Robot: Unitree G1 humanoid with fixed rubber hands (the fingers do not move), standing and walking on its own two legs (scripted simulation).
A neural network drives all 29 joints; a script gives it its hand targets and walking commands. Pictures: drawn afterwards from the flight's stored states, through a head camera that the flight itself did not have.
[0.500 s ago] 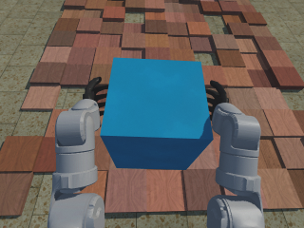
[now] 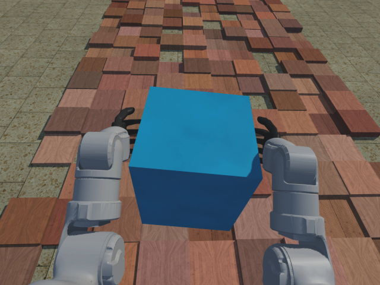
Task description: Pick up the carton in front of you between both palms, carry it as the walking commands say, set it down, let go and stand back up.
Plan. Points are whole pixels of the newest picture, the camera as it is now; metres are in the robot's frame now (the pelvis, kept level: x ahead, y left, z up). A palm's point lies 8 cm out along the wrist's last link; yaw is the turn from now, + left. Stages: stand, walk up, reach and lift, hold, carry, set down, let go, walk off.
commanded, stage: carry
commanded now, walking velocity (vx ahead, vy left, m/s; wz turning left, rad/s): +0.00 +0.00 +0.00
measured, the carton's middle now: (192, 163) +0.37 +0.00 +0.04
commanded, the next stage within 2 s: none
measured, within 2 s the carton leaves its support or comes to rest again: neither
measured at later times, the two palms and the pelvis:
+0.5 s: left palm (127, 157) +0.31 +0.12 +0.13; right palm (292, 163) +0.31 -0.18 +0.13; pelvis -0.03 -0.02 +0.00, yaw -1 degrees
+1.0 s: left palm (131, 166) +0.30 +0.11 +0.13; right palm (301, 175) +0.29 -0.19 +0.13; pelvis -0.05 -0.03 +0.00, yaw -1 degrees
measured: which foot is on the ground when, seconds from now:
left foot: down 0.00-1.00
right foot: down 0.00-1.00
